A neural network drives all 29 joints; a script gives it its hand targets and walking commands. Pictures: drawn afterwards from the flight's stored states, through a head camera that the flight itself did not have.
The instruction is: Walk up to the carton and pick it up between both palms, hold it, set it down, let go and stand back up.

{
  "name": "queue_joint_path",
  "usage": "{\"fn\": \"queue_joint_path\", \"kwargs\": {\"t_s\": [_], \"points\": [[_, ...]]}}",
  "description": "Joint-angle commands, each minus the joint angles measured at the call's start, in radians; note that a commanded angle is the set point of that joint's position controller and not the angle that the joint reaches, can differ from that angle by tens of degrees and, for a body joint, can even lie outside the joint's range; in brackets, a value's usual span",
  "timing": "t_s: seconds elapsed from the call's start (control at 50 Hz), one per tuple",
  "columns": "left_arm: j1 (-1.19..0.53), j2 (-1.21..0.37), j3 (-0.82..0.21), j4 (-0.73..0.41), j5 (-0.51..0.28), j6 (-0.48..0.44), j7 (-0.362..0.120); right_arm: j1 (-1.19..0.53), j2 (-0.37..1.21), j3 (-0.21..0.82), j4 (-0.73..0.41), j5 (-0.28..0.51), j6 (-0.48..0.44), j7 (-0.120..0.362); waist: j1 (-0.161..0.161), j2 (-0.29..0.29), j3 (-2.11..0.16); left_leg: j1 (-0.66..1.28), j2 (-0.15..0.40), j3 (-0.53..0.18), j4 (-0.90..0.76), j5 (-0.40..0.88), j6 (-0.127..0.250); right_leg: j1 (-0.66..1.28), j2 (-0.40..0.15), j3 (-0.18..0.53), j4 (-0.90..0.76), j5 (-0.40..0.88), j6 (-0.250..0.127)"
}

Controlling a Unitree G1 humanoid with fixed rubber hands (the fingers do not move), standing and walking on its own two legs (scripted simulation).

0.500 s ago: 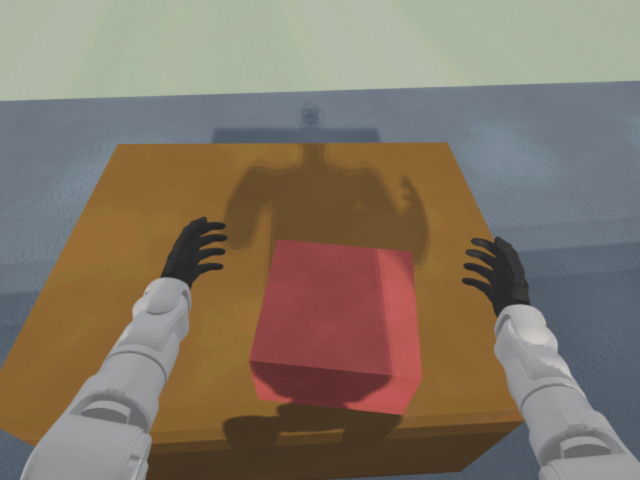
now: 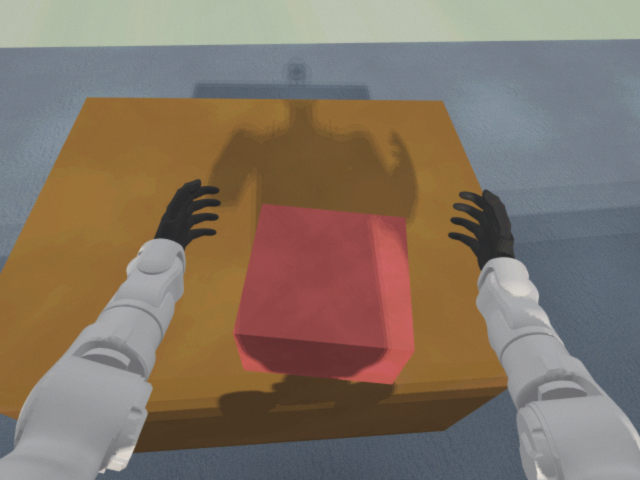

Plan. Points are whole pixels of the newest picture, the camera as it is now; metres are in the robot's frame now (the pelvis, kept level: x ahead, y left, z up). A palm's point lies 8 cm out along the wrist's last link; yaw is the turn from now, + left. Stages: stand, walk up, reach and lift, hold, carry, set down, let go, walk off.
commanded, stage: reach and lift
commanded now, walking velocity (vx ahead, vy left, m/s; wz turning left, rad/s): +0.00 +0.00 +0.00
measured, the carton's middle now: (326, 292) +0.41 -0.09 -0.08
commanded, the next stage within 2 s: none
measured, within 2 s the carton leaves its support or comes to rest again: neither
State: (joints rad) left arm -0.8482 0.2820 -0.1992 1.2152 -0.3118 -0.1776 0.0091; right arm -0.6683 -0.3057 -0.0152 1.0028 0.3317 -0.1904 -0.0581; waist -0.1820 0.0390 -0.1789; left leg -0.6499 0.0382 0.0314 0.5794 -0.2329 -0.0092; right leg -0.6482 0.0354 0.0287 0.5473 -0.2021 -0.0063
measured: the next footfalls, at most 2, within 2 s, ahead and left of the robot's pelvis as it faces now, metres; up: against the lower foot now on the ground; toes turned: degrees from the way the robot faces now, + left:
none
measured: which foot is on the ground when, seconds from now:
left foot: down 0.00-1.00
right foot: down 0.00-1.00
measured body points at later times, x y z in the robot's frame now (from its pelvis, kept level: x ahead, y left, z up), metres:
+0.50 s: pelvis -0.03 +0.00 -0.06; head +0.11 -0.02 +0.37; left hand +0.44 +0.11 -0.08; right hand +0.34 -0.27 -0.09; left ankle +0.01 +0.13 -0.73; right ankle +0.02 -0.11 -0.73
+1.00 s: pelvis -0.02 +0.00 -0.06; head +0.09 -0.02 +0.38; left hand +0.45 +0.07 -0.04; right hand +0.36 -0.25 -0.06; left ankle +0.01 +0.13 -0.73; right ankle +0.02 -0.11 -0.73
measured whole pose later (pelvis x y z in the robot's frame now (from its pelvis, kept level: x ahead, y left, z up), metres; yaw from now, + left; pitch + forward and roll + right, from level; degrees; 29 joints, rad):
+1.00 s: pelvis -0.02 +0.00 -0.06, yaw -2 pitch +26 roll +0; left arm -0.92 0.15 0.07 1.45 -0.10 -0.48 0.05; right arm -0.80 -0.11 -0.08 1.32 0.20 -0.48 -0.14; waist -0.16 0.07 -0.25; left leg -1.04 0.00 -0.04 1.00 -0.41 -0.03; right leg -1.07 0.04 0.03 0.98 -0.36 -0.01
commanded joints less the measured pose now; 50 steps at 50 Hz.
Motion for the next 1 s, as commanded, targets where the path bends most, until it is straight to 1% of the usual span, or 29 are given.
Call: {"fn": "queue_joint_path", "kwargs": {"t_s": [0.0, 0.02, 0.04, 0.06, 0.08, 0.1, 0.12, 0.14, 0.16, 0.18, 0.2, 0.22, 0.24, 0.26, 0.28, 0.32, 0.34, 0.36, 0.4, 0.42, 0.48, 0.52, 0.58, 0.62, 0.68, 0.78, 0.82, 0.88, 0.98], "points": [[-0.641, 0.16, 0.004, -0.19, -0.019, -0.014, 0.021, -0.528, -0.239, -0.086, -0.22, -0.032, 0.006, -0.001, -0.041, 0.029, -0.747, 0.525, -0.048, -0.046, 0.005, 0.163, -0.033, 0.023, 0.012, -0.088, -0.072, 0.425, 0.048], [-0.619, 0.147, 0.01, -0.197, -0.013, -0.016, 0.029, -0.5, -0.229, -0.082, -0.199, -0.032, 0.011, 0.0, -0.032, 0.037, -0.763, 0.542, -0.041, -0.051, 0.008, 0.179, -0.039, 0.011, 0.017, -0.089, -0.067, 0.422, 0.044], [-0.607, 0.138, 0.021, -0.156, 0.001, -0.012, 0.033, -0.488, -0.226, -0.079, -0.151, -0.031, 0.018, 0.003, -0.035, 0.044, -0.754, 0.571, -0.037, -0.054, 0.019, 0.208, -0.037, -0.008, 0.017, -0.091, -0.068, 0.43, 0.042], [-0.627, 0.116, -0.002, -0.138, -0.001, -0.008, 0.031, -0.482, -0.228, -0.091, -0.1, -0.033, 0.023, 0.005, -0.068, 0.063, -0.728, 0.584, -0.036, -0.063, 0.025, 0.211, -0.041, -0.037, 0.013, -0.096, -0.07, 0.43, 0.042], [-0.607, 0.108, 0.002, -0.093, 0.012, -0.012, 0.027, -0.462, -0.21, -0.074, -0.048, -0.025, 0.027, 0.007, -0.057, 0.064, -0.705, 0.568, -0.034, -0.065, 0.024, 0.179, -0.035, -0.051, 0.007, -0.092, -0.074, 0.398, 0.04], [-0.611, 0.102, -0.007, -0.033, 0.014, -0.013, 0.018, -0.473, -0.197, -0.064, -0.012, -0.027, 0.025, 0.008, -0.069, 0.052, -0.655, 0.535, -0.037, -0.071, 0.021, 0.147, -0.026, -0.075, 0.001, -0.091, -0.072, 0.372, 0.036], [-0.594, 0.089, -0.011, -0.021, 0.014, -0.024, 0.016, -0.469, -0.188, -0.064, -0.002, -0.026, 0.016, 0.011, -0.078, 0.05, -0.653, 0.519, -0.038, -0.077, 0.021, 0.147, -0.022, -0.073, -0.002, -0.097, -0.065, 0.377, 0.04], [-0.572, 0.105, 0.012, 0.003, 0.029, -0.036, 0.015, -0.466, -0.18, -0.04, 0.01, -0.015, 0.009, 0.012, -0.056, 0.034, -0.646, 0.505, -0.041, -0.075, 0.031, 0.172, -0.015, -0.052, -0.004, -0.087, -0.062, 0.405, 0.045], [-0.554, 0.106, 0.026, 0.029, 0.046, -0.046, 0.012, -0.455, -0.168, -0.03, 0.022, -0.012, 0.001, 0.009, -0.054, 0.026, -0.638, 0.496, -0.045, -0.074, 0.031, 0.183, -0.013, -0.035, -0.006, -0.082, -0.065, 0.423, 0.051], [-0.553, 0.112, 0.04, 0.032, 0.058, -0.056, 0.011, -0.459, -0.165, -0.025, 0.029, -0.004, -0.008, 0.006, -0.049, 0.035, -0.657, 0.478, -0.049, -0.071, 0.043, 0.212, -0.013, -0.01, -0.008, -0.081, -0.051, 0.461, 0.056], [-0.145, 0.051, 0.272, 0.422, 0.198, -0.108, -0.032, -0.098, 0.086, 0.193, 0.533, 0.084, -0.096, 0.009, 0.065, -0.089, -0.323, 0.297, -0.08, -0.107, 0.181, 0.265, 0.054, 0.044, -0.017, -0.004, 0.076, 0.489, 0.02], [-0.229, 0.083, 0.249, 0.316, 0.198, -0.191, -0.072, -0.199, 0.013, 0.152, 0.451, 0.126, -0.184, 0.0, 0.051, -0.032, -0.44, -0.069, -0.102, -0.073, 0.135, 0.217, 0.039, 0.095, -0.03, 0.04, 0.116, 0.604, 0.049], [-0.293, 0.095, 0.295, 0.368, 0.224, -0.246, -0.072, -0.243, 0.015, 0.163, 0.439, 0.131, -0.243, -0.002, 0.036, -0.03, -0.459, -0.09, -0.107, -0.058, 0.114, 0.179, 0.025, 0.216, -0.035, 0.03, 0.161, 0.611, 0.078], [-0.352, 0.115, 0.299, 0.379, 0.213, -0.298, -0.061, -0.324, 0.016, 0.157, 0.407, 0.108, -0.283, -0.004, 0.026, -0.034, -0.44, -0.116, -0.099, -0.055, 0.127, 0.157, 0.02, 0.186, -0.038, 0.027, 0.182, 0.53, 0.093], [-0.411, 0.114, 0.263, 0.363, 0.184, -0.335, -0.05, -0.375, 0.007, 0.139, 0.365, 0.085, -0.312, -0.006, 0.018, -0.025, -0.466, -0.097, -0.095, -0.051, 0.137, 0.107, 0.018, 0.107, -0.036, 0.02, 0.179, 0.399, 0.095], [-0.55, 0.112, 0.186, 0.289, 0.11, -0.378, -0.025, -0.494, -0.037, 0.062, 0.229, 0.026, -0.341, -0.008, -0.001, 0.028, -0.621, 0.0, -0.08, -0.028, 0.175, -0.016, -0.015, -0.126, -0.029, -0.051, 0.176, 0.186, 0.087], [-0.611, 0.108, 0.149, 0.241, 0.068, -0.395, -0.009, -0.548, -0.067, 0.015, 0.171, -0.013, -0.348, -0.008, -0.01, 0.053, -0.713, 0.042, -0.071, -0.023, 0.202, -0.052, -0.035, -0.206, -0.027, -0.086, 0.192, 0.129, 0.078], [-0.652, 0.098, 0.113, 0.193, 0.031, -0.407, 0.009, -0.577, -0.092, -0.026, 0.124, -0.049, -0.351, -0.007, -0.018, 0.075, -0.796, 0.077, -0.062, -0.024, 0.227, -0.064, -0.053, -0.253, -0.023, -0.113, 0.218, 0.111, 0.069], [-0.651, 0.062, 0.066, 0.098, -0.006, -0.413, 0.038, -0.565, -0.12, -0.078, 0.052, -0.097, -0.348, -0.009, -0.034, 0.099, -0.956, 0.131, -0.054, -0.033, 0.283, -0.009, -0.08, -0.269, -0.01, -0.133, 0.262, 0.151, 0.053], [-0.618, 0.048, 0.056, 0.063, -0.013, -0.407, 0.046, -0.538, -0.119, -0.09, 0.027, -0.11, -0.342, -0.013, -0.044, 0.099, -1.022, 0.136, -0.056, -0.036, 0.314, 0.028, -0.084, -0.255, -0.003, -0.13, 0.276, 0.188, 0.048], [-0.517, 0.046, 0.079, -0.028, 0.002, -0.375, 0.044, -0.456, -0.098, -0.103, -0.019, -0.119, -0.322, -0.037, -0.068, 0.087, -1.153, 0.068, -0.084, -0.03, 0.388, 0.089, -0.077, -0.161, 0.01, -0.095, 0.299, 0.278, 0.053], [-0.475, 0.069, 0.116, -0.091, 0.031, -0.351, 0.041, -0.418, -0.084, -0.098, -0.05, -0.11, -0.303, -0.053, -0.064, 0.079, -1.179, 0.04, -0.096, -0.026, 0.409, 0.102, -0.069, -0.123, 0.018, -0.076, 0.302, 0.288, 0.062], [-0.443, 0.098, 0.162, -0.149, 0.078, -0.315, 0.045, -0.386, -0.069, -0.071, -0.071, -0.08, -0.274, -0.063, -0.05, 0.065, -1.136, 0.005, -0.106, -0.023, 0.414, 0.098, -0.061, -0.086, 0.022, -0.052, 0.3, 0.27, 0.075], [-0.437, 0.102, 0.182, -0.152, 0.097, -0.292, 0.049, -0.381, -0.058, -0.047, -0.068, -0.054, -0.253, -0.064, -0.035, 0.053, -1.067, -0.016, -0.108, -0.022, 0.408, 0.082, -0.055, -0.079, 0.02, -0.036, 0.294, 0.243, 0.08], [-0.434, 0.082, 0.201, -0.109, 0.118, -0.272, 0.044, -0.387, -0.03, -0.015, -0.042, -0.029, -0.236, -0.061, -0.012, 0.034, -0.951, -0.053, -0.11, -0.025, 0.388, 0.049, -0.044, -0.065, 0.011, -0.011, 0.279, 0.213, 0.083], [-0.437, 0.005, 0.204, 0.029, 0.135, -0.29, 0.032, -0.432, 0.055, 0.011, 0.03, -0.048, -0.243, -0.053, 0.01, 0.013, -0.793, -0.054, -0.1, -0.044, 0.35, 0.034, -0.032, -0.091, -0.005, -0.015, 0.265, 0.192, 0.072], [-0.434, -0.017, 0.217, 0.083, 0.152, -0.303, 0.03, -0.446, 0.077, 0.007, 0.076, -0.065, -0.258, -0.055, 0.008, 0.003, -0.75, -0.048, -0.095, -0.049, 0.345, 0.04, -0.029, -0.105, -0.008, -0.02, 0.265, 0.199, 0.067], [-0.439, -0.055, 0.242, 0.129, 0.187, -0.327, 0.027, -0.468, 0.108, -0.021, 0.149, -0.105, -0.293, -0.066, -0.006, -0.003, -0.717, -0.028, -0.088, -0.051, 0.345, 0.063, -0.031, -0.119, -0.007, -0.034, 0.265, 0.229, 0.061], [-0.435, -0.087, 0.295, 0.128, 0.271, -0.337, 0.036, -0.477, 0.111, -0.115, 0.252, -0.184, -0.366, -0.096, -0.037, 0.018, -0.743, 0.047, -0.082, -0.043, 0.358, 0.125, -0.054, -0.124, 0.014, -0.067, 0.263, 0.298, 0.05]]}}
